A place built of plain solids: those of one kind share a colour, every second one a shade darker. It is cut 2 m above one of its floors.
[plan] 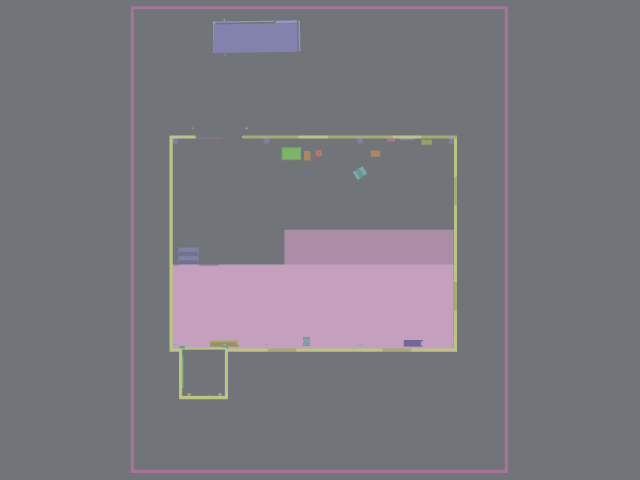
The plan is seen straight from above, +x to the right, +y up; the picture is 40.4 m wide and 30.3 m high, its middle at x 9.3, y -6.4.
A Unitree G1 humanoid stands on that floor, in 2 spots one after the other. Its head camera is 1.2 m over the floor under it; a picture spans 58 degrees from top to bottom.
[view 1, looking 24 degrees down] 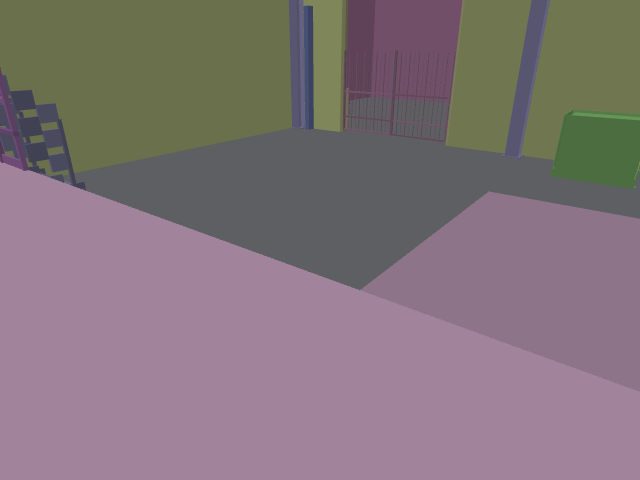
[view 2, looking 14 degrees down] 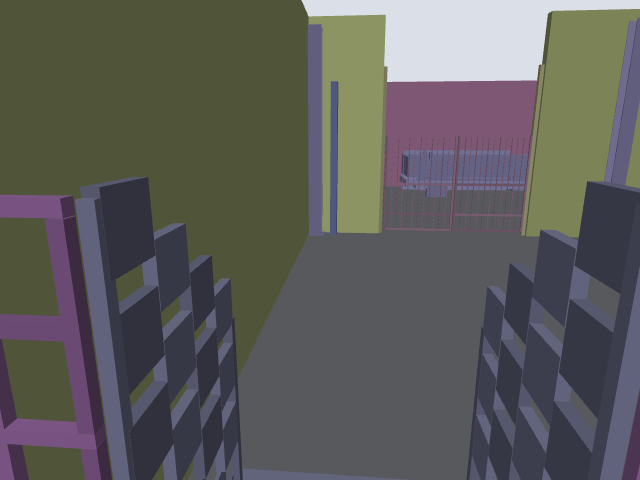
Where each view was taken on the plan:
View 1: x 8.10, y -9.70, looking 127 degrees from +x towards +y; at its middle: ground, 5.09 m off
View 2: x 1.00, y -8.95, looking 95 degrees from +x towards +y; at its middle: ground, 8.56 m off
